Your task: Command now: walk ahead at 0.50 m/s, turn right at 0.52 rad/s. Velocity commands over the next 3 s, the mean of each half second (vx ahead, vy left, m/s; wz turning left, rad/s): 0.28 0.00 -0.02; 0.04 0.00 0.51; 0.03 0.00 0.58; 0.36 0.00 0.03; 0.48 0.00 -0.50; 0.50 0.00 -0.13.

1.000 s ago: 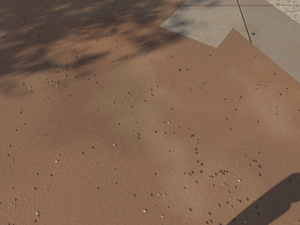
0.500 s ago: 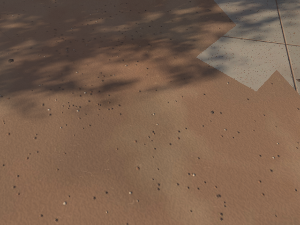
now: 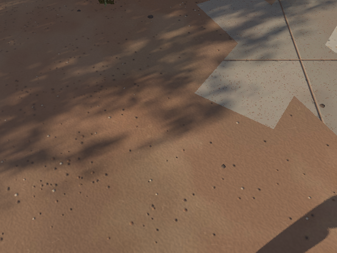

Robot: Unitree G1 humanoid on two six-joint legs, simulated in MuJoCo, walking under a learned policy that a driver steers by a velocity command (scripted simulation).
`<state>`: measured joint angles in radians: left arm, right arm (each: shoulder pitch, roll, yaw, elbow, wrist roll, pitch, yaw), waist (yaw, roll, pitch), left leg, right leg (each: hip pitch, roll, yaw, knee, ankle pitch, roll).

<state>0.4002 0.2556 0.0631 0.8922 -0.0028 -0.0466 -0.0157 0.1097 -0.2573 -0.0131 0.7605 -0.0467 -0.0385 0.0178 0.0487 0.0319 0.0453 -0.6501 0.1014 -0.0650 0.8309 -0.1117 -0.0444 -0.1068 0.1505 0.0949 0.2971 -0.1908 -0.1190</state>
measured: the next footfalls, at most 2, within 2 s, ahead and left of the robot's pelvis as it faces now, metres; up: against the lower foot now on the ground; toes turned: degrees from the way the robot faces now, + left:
left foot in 0.20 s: +0.29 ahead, +0.12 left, +0.00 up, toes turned -6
right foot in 0.72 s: +0.26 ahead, -0.06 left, +0.00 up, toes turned +14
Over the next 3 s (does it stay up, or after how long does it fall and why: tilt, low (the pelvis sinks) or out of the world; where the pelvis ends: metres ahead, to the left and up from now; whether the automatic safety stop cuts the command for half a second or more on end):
stays up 0.79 0.31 0.00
